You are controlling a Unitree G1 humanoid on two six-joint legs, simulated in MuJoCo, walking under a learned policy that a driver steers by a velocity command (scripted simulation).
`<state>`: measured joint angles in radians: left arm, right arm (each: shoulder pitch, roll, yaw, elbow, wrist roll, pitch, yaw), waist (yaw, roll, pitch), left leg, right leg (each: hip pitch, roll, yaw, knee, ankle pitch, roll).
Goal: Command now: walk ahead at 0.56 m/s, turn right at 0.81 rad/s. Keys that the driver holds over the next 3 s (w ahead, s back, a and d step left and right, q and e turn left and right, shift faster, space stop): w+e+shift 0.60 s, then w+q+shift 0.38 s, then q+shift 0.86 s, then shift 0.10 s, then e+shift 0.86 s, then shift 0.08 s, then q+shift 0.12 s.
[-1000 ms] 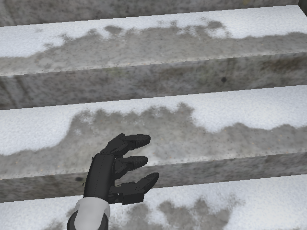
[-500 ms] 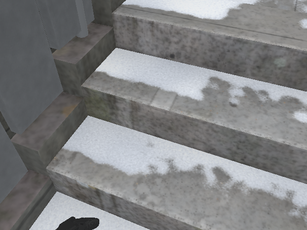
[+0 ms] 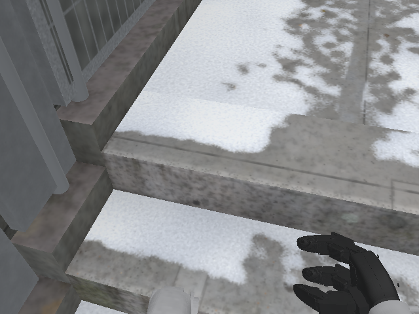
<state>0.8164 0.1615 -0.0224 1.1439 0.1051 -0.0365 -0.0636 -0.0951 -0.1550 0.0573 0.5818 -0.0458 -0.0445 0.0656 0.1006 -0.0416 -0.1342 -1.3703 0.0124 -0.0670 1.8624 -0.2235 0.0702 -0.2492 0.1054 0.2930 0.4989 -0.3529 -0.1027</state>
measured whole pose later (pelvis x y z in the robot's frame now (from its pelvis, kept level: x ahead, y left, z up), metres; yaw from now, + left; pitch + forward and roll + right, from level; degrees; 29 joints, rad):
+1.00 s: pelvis +0.69 -0.33 +0.36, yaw -30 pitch +5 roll +4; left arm 0.58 0.18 0.02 1.00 -0.03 -0.12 0.03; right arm -0.11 -0.04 0.08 0.51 0.01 -0.02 0.02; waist 0.04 -0.03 -0.08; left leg -1.00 -0.08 0.19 1.37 -0.42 0.19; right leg 0.13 -0.02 -0.14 0.20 -0.03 -0.07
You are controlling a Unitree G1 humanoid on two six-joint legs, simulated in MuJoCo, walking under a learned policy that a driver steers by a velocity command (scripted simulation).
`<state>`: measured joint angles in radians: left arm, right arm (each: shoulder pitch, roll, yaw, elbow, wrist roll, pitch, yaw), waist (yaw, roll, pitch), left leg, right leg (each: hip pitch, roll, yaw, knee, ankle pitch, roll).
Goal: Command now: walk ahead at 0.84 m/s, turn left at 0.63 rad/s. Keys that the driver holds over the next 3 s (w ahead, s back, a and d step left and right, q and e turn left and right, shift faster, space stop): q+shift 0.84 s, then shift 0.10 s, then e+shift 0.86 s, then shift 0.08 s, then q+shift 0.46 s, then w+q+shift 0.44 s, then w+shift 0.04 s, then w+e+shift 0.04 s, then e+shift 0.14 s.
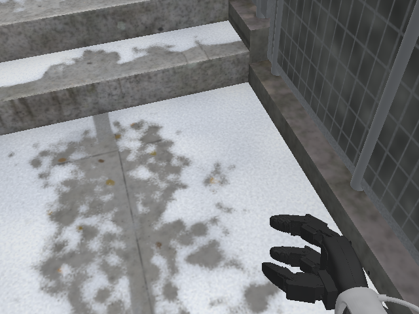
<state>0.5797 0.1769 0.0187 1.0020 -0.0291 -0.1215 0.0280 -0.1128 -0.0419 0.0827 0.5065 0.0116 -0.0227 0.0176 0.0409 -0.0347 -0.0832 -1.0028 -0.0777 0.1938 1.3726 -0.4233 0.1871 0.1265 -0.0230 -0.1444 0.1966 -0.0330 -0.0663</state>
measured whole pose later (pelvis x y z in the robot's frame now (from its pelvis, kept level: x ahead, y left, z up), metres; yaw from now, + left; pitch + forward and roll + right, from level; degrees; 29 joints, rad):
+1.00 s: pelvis +0.43 +0.07 +0.11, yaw +52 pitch +5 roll -1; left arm 0.10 0.26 0.05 0.65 0.02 -0.01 0.06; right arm 0.16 -0.28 -0.07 0.59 -0.02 0.04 -0.01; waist -0.02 -0.01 0.00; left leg -0.50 -0.14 -0.16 0.59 -0.17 0.05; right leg -0.58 0.01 0.07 0.88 -0.34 0.06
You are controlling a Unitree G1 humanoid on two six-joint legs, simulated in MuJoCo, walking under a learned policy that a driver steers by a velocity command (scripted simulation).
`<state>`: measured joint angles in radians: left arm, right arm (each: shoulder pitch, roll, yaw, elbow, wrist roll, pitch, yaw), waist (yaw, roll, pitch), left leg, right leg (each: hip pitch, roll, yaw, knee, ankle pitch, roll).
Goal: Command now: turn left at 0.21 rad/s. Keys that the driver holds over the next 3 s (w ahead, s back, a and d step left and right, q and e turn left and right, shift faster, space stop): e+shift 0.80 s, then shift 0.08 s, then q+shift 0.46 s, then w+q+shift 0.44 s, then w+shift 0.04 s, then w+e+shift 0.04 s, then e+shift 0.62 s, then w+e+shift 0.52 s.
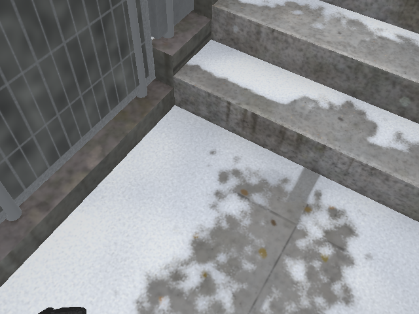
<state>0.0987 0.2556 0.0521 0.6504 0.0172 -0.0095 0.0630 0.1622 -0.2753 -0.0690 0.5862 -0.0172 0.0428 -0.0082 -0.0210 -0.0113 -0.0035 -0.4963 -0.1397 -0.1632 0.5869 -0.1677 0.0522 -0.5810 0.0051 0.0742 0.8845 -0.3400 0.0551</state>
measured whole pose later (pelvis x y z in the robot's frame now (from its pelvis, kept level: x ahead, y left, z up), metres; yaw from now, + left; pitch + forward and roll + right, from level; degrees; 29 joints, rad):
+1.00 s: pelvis +0.00 -0.07 +0.01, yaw -40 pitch +2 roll +1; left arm 0.14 0.24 0.05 0.66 0.00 0.02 0.03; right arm 0.15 -0.25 -0.07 0.65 -0.02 0.02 -0.04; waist 0.00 0.04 0.01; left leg -0.53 0.02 -0.03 0.86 -0.24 -0.09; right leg -0.33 0.07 0.12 0.52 -0.23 -0.04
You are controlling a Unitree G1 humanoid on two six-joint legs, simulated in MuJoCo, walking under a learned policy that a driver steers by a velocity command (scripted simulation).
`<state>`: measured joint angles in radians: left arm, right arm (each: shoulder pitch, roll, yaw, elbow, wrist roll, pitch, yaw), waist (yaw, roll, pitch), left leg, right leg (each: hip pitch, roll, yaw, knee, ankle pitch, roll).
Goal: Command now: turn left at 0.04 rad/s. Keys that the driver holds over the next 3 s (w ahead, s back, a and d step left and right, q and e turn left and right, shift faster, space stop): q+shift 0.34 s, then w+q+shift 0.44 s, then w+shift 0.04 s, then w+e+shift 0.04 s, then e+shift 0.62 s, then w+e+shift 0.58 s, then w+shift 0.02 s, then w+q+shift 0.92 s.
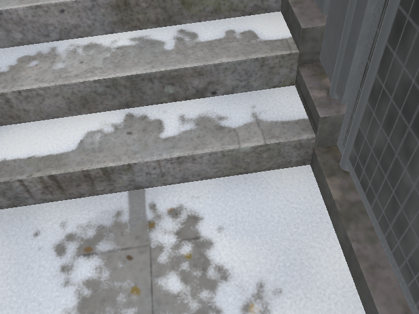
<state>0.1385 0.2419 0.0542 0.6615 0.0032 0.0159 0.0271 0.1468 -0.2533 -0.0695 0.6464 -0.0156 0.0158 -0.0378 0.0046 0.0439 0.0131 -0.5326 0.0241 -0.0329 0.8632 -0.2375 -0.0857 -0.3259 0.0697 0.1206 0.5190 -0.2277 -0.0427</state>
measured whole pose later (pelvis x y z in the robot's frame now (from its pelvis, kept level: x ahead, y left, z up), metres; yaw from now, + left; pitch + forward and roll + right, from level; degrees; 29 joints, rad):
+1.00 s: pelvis +0.17 +0.27 -0.02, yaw +40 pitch +1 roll +0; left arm 0.34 0.28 0.05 0.77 -0.04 -0.06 0.01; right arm 0.21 -0.26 -0.04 0.70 0.00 -0.06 0.04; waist 0.03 -0.04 0.05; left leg -0.37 -0.03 0.13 0.65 -0.27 0.10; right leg -0.40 -0.10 0.06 1.36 -0.34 -0.03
